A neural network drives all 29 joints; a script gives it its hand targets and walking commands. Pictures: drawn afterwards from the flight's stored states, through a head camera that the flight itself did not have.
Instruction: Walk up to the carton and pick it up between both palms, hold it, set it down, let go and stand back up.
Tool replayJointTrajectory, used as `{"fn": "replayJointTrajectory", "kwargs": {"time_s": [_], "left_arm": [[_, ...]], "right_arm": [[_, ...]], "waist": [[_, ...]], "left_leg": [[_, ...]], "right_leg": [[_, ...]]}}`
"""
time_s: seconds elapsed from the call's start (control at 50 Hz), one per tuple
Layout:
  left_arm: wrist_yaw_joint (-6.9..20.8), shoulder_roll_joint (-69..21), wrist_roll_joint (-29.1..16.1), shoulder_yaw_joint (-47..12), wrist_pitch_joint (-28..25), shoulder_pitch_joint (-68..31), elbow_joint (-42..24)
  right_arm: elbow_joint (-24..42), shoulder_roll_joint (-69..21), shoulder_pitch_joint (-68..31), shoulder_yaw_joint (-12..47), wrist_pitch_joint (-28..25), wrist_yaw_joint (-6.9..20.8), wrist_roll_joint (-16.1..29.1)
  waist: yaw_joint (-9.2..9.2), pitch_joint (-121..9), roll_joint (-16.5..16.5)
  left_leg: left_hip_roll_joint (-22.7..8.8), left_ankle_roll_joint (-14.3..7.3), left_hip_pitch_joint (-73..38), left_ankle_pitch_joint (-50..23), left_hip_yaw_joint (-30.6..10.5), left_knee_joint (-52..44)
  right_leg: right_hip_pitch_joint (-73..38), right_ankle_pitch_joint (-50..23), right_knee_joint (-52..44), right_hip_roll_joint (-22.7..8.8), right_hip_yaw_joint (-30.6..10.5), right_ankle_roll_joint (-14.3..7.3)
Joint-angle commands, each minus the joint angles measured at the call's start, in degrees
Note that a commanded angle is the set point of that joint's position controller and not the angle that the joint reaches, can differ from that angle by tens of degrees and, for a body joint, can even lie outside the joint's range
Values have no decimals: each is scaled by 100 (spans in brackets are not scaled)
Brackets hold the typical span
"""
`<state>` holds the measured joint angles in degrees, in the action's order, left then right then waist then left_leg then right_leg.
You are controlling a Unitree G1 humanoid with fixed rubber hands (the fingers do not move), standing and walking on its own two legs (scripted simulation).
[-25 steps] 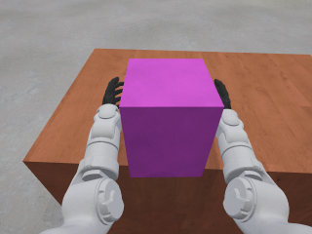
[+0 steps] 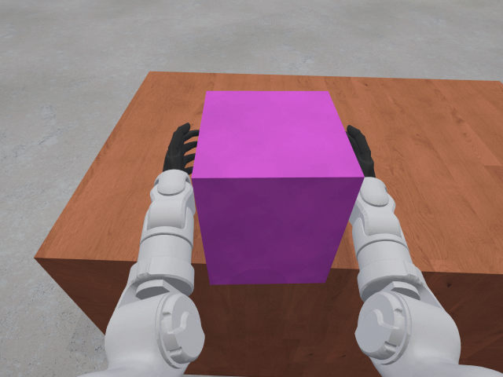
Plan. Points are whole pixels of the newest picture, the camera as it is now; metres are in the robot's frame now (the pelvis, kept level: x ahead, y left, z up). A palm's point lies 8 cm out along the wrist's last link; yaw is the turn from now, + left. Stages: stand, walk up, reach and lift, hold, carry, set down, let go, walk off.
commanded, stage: set down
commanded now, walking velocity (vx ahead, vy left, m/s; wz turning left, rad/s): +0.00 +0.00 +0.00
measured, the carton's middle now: (267, 190) +0.41 -0.04 +0.11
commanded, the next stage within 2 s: none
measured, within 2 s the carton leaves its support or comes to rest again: neither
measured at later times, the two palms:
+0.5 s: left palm (178, 173) +0.44 +0.10 +0.14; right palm (357, 179) +0.40 -0.19 +0.13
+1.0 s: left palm (162, 162) +0.45 +0.13 +0.15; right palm (384, 155) +0.43 -0.24 +0.15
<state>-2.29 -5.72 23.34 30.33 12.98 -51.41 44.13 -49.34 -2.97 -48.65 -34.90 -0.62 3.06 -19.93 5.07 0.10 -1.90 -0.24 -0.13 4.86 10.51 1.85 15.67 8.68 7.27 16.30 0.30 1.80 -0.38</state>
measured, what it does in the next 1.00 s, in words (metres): stands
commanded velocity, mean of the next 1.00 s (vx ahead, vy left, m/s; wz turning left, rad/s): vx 0.00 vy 0.00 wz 0.00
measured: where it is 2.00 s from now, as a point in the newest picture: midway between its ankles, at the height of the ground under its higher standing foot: outside the picture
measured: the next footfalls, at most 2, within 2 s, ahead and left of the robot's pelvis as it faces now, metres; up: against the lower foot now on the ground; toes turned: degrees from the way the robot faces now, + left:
none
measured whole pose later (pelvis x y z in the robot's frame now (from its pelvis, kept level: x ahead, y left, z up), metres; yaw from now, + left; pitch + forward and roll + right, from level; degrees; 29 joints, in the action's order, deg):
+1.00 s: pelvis -0.01 -0.01 -0.01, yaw -2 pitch +12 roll -1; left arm -9.8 11.3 -7.8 2.5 10.4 -60.4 60.9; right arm -69.0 20.5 -60.8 1.4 4.3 -3.4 20.6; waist 0.8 -9.2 0.1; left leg -3.1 1.1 24.0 12.4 2.8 24.3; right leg 25.4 4.8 18.0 2.8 1.8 -2.0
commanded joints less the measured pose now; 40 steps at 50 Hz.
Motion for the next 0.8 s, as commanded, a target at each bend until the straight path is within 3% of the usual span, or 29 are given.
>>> {"fn": "replayJointTrajectory", "kwargs": {"time_s": [0.0,0.28,0.38,0.42,0.46,0.54,0.6,0.66,0.78], "left_arm": [[440,-1936,-36,-963,66,-2191,191],[460,-1748,72,-814,37,-1996,70],[247,-888,-68,-699,-43,-2025,119],[-20,-22,-263,-764,-132,-2128,47],[-424,725,-811,-1308,-281,-2512,-4],[-922,1126,-1798,-2096,-447,-3158,531],[-1008,1336,-2167,-2299,-494,-3242,822],[-984,1557,-2348,-2354,-510,-3244,1001],[-840,1911,-2467,-2386,-556,-3256,993]], "right_arm": [[-98,-1938,-2459,1237,-16,699,-108],[-79,-1633,-2085,1122,69,824,-296],[-199,-682,-1930,950,61,629,-171],[-245,224,-1898,975,-31,353,135],[-223,1026,-2310,1398,-156,-61,787],[-454,1619,-3219,2333,-49,-567,2041],[-684,2096,-3451,2711,-32,-723,2618],[-940,2464,-3488,2944,-3,-809,2985],[-1328,2877,-3412,3223,69,-805,3417]], "waist": [[-31,-1651,71],[-127,-1425,77],[-161,-1513,56],[-202,-1716,122],[-219,-2233,237],[-376,-3216,315],[-471,-3882,189],[-453,-4193,123],[-402,-4082,157]], "left_leg": [[-9,75,-315,-512,148,-215],[-44,108,-565,-683,229,-167],[-61,136,-455,-779,320,-148],[-74,143,-394,-933,356,-105],[-94,185,-162,-1164,354,75],[-148,288,448,-1271,293,458],[-191,405,359,-1821,278,775],[-200,491,387,-2166,246,961],[-154,498,774,-2018,163,867]], "right_leg": [[-716,-1627,96,25,444,517],[-620,-1601,92,23,416,507],[-592,-1701,170,24,293,497],[-577,-1819,214,52,231,473],[-456,-2098,250,141,167,397],[-471,-2458,390,240,-39,156],[-429,-2612,435,271,-72,88],[-414,-2785,484,282,-103,87],[-577,-2889,547,272,-173,96]]}}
